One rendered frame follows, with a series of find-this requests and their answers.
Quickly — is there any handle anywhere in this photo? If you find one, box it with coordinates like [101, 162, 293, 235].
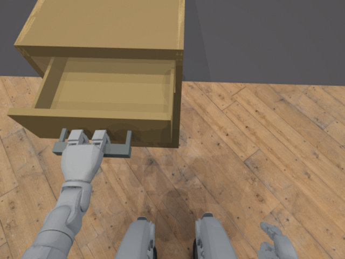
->
[52, 128, 132, 158]

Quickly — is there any drawer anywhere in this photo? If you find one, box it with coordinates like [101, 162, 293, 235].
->
[7, 57, 175, 143]

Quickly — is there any robot left hand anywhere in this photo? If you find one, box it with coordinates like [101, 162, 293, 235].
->
[61, 129, 111, 183]

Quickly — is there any robot right hand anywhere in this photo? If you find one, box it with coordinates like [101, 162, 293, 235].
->
[257, 222, 299, 259]

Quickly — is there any robot left forearm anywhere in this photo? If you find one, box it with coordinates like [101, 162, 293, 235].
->
[21, 180, 92, 259]

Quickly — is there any robot right shin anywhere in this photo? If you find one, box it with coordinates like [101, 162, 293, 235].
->
[197, 213, 220, 259]

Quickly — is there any cabinet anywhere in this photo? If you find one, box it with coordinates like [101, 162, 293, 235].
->
[14, 0, 185, 148]

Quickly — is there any left robot thigh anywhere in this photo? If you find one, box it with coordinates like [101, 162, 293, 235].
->
[114, 220, 155, 259]

